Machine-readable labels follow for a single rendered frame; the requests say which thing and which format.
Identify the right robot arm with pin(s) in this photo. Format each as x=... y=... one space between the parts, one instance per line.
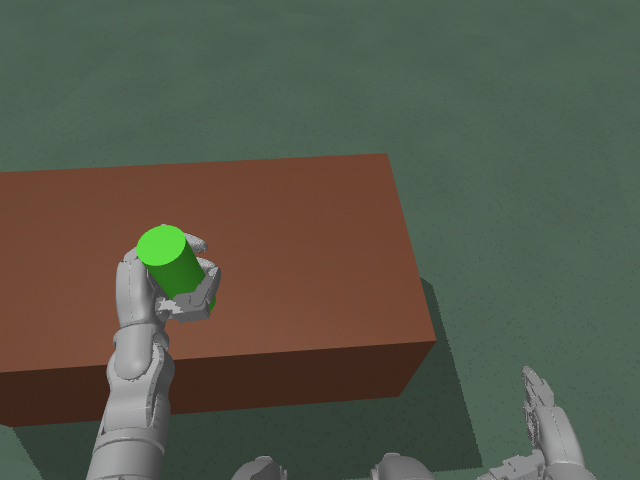
x=567 y=471

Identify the can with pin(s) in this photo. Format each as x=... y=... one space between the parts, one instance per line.
x=167 y=255

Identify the right robot hand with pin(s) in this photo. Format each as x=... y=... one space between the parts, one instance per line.
x=549 y=431

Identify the left robot hand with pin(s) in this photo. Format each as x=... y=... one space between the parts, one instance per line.
x=140 y=299

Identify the left robot arm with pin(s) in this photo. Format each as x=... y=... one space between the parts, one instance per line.
x=132 y=436

